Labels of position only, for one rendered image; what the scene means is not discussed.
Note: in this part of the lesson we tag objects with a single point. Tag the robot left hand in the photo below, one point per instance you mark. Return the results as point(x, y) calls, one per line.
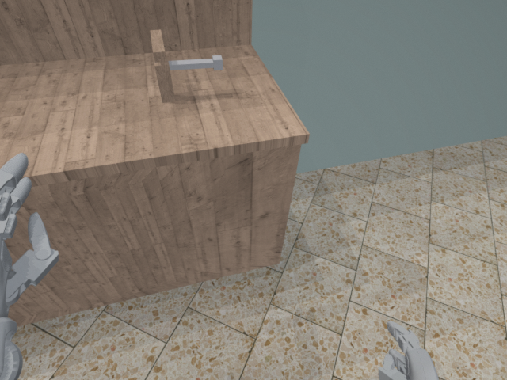
point(32, 266)

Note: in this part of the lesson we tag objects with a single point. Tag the counter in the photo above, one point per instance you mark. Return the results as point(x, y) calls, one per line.
point(146, 179)

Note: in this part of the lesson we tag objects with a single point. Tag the tap lever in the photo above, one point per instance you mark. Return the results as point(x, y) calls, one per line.
point(216, 62)

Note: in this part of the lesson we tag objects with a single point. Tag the robot right hand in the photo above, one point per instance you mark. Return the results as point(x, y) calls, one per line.
point(415, 365)

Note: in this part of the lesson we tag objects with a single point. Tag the left robot forearm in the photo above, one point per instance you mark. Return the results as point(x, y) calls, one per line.
point(11, 360)

